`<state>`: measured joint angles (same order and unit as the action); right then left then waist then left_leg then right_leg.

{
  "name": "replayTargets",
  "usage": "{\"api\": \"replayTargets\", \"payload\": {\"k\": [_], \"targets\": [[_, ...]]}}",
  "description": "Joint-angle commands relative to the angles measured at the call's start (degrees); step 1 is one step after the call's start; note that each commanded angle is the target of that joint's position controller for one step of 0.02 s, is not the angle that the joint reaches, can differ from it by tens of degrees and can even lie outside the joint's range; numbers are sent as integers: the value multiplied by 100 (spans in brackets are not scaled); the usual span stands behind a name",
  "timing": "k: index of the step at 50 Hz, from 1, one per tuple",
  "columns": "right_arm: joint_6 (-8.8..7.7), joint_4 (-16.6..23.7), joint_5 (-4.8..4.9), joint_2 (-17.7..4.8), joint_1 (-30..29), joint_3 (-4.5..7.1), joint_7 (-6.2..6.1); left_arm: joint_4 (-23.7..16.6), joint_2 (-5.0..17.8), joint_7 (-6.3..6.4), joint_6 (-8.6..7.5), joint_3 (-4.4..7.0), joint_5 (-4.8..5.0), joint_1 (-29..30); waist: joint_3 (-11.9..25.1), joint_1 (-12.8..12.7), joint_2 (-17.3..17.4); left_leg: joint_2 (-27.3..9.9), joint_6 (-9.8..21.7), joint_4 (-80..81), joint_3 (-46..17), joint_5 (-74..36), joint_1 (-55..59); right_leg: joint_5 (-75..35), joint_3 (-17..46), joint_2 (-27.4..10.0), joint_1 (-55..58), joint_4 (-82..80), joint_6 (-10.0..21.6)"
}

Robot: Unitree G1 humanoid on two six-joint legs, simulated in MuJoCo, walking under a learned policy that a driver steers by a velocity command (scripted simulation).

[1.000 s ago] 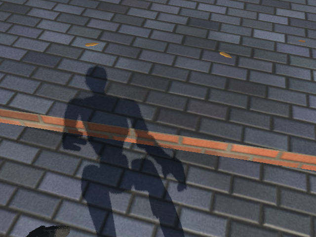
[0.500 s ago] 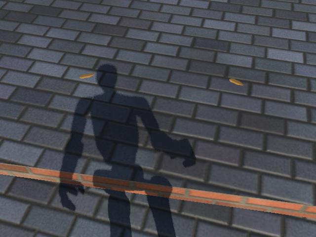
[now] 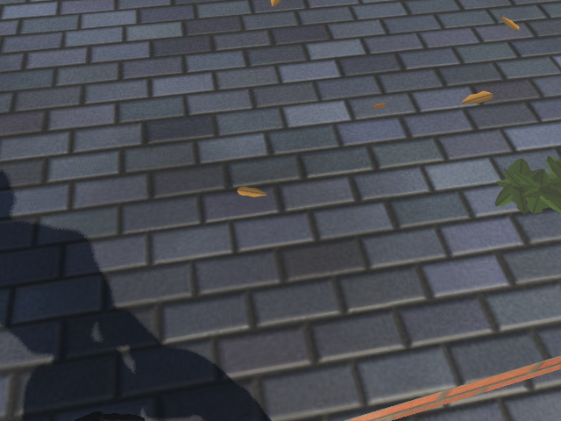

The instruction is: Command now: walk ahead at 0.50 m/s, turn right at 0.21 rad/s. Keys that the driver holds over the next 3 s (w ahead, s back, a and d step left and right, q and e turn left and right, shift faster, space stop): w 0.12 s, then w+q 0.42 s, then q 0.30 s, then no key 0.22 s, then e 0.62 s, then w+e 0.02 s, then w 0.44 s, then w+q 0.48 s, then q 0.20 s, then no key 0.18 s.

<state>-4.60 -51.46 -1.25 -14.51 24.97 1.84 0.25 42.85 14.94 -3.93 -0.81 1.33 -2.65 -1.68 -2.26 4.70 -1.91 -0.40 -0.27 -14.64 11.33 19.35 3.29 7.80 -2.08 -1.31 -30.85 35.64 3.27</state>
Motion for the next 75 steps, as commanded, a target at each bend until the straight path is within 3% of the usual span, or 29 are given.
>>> {"api": "replayTargets", "payload": {"k": [1,2,3,4,5,7,9,17,20,24,27,30,32,33,34,35,36,37,39,42,47,58,63,65,66,67,68,70,75], "targets": [[2,163,56,-1017,-157,184,-34,-155,437,100,-160,89,-57,-475,335,-634,834,-1327,628,-994,-416,-5724,-169,146,-356,484,1299,-661,369],[31,172,81,-941,-176,146,-48,172,543,174,-209,150,-124,-1306,822,-968,672,-1144,528,-2012,-229,-5425,-558,-113,-334,541,2455,-937,481],[17,373,87,-739,-211,60,-59,348,953,269,-234,267,-210,-2169,1478,-1297,127,-936,401,-3487,-163,-3393,-1660,-180,825,-559,3882,-959,696],[34,536,159,-188,369,-46,24,404,1614,340,-179,428,-128,-2339,2058,-964,-1391,90,159,-5419,-262,1173,-3587,-908,3417,-2247,5188,-1332,1522],[124,401,14,-846,-48,140,-41,388,1512,354,-127,464,135,-2279,1861,-1120,-361,-92,234,-5902,-1180,1023,-3859,-758,3325,-2000,4722,-1520,1438],[69,460,53,-594,-388,92,25,340,813,365,-147,263,137,-1419,542,-665,-72,-447,299,-5453,-1257,216,-3905,-503,2098,-1490,3244,-2024,1094],[205,317,-25,-472,-202,76,60,374,488,394,-224,157,141,-1201,333,-411,-196,-518,239,-5381,-1299,-103,-3476,-627,1452,-1188,2570,-2405,812],[508,583,-62,-61,-1166,161,15,991,370,436,-448,153,58,-2339,-332,-551,-250,-247,184,-8086,-1334,-80,-5967,396,782,-1373,2771,-2846,950],[503,1049,-5,314,-1987,17,-174,1284,264,438,-495,64,-16,-2843,-594,-595,23,-118,505,-10147,-1499,810,-8168,685,865,-1752,3402,-2599,917],[453,1989,-51,574,-3175,-306,-177,1690,231,453,-577,-83,31,-3016,-821,-422,250,-96,719,-9047,-1089,986,-8405,449,5,-1302,2839,-2896,318],[559,2191,-94,458,-2922,-400,46,1679,408,634,-512,-118,207,-2791,-339,-290,122,-249,732,-6928,-287,330,-6284,-1674,-718,-1107,2357,-3568,506],[557,1763,23,274,-1725,-341,87,1304,961,691,-418,-11,402,-2519,889,252,-476,631,925,-5400,587,370,-3461,-8974,-1086,-1276,2785,-1448,407],[451,1412,-19,-275,-321,-96,156,987,1381,556,-323,209,421,-2121,2020,842,-1202,758,1319,-3583,-620,-196,-1850,-8513,-1034,-1229,3232,1485,51],[402,1374,-8,-825,-687,98,136,671,611,443,-375,82,305,-2384,2120,274,109,-415,1805,-2333,-3237,-1358,-496,-1208,-870,-401,1263,3771,-321],[480,1358,58,-1559,-713,391,12,229,685,323,-375,137,220,-2330,2856,144,1296,-1690,2585,-1349,-6390,-4556,334,1193,129,748,-303,6096,-549],[473,1355,138,-1319,-949,406,-49,49,498,305,-396,109,133,-2272,2669,-186,432,-1595,2430,-1363,-5903,-4503,29,865,790,292,-533,6412,-360],[276,1690,-32,-1056,-1255,225,39,-175,604,314,-537,104,241,-1445,2328,88,119,-1594,2230,-951,-5795,-3418,-484,1387,1175,583,-854,7144,-381],[147,1494,123,-757,-1470,184,69,-301,429,402,-526,88,241,-1356,1355,-303,-508,-1229,1768,-967,-5063,-2860,-1319,1492,1022,358,-1255,7021,-344],[19,1340,138,-300,-1701,60,92,-423,424,479,-376,84,277,-1576,628,-808,-182,-824,1531,-813,-4057,-2667,-2433,1560,915,95,-1209,7052,-217],[46,1374,297,-444,-1838,151,29,-839,226,554,-292,-24,189,-1261,188,-1048,-48,16,980,-661,-2451,-3571,-3062,919,596,-90,-1098,4852,-172],[281,1460,204,-751,-1311,260,-327,-966,152,731,-230,-42,208,-668,1305,-555,605,10,435,-786,-1984,-5793,-1273,-269,243,106,-1115,2390,-556],[541,1307,20,-669,-934,115,-395,-989,313,335,-252,67,289,274,747,-4,598,-918,775,-1039,-2607,-5096,-267,293,372,-105,-757,608,-392],[626,1403,184,-1019,-1306,238,-447,-890,508,228,-281,212,363,-441,788,-465,501,-686,678,-2060,-2387,-6675,-287,266,89,296,560,-709,3],[477,1663,7,-951,-1588,230,-414,-832,1188,354,-271,409,253,-1428,1508,-858,-260,219,101,-3962,-1860,-4126,-1854,-3075,1777,-860,2751,-872,879],[414,1729,-91,-713,-1438,156,-357,-808,1185,422,-191,411,125,-1505,1676,-723,-1646,1079,-404,-5476,-1493,1383,-3610,-4742,3428,-2032,3632,-1173,2014],[396,1591,-46,-830,-1247,161,-233,-880,734,510,-114,316,185,-1421,1848,-708,-944,723,-332,-6105,-1995,1685,-3595,-3755,3474,-1921,3343,-1312,1850],[447,1588,89,-727,-1436,148,-190,-1026,640,576,-67,308,228,-1008,1232,-623,-481,558,-371,-6350,-1927,1393,-3852,-3015,2885,-1566,2829,-1309,1532],[558,1643,47,-600,-1631,133,-213,-1211,666,633,41,296,330,-653,734,-472,115,373,-374,-5912,-1769,920,-3881,-1830,2423,-1063,1982,-1532,1107],[507,1658,124,-344,-1593,85,-295,-1212,909,678,176,427,283,-907,1053,-429,-579,446,-530,-4029,-1511,490,-3260,-1603,2261,-553,1811,-1532,969]]}}
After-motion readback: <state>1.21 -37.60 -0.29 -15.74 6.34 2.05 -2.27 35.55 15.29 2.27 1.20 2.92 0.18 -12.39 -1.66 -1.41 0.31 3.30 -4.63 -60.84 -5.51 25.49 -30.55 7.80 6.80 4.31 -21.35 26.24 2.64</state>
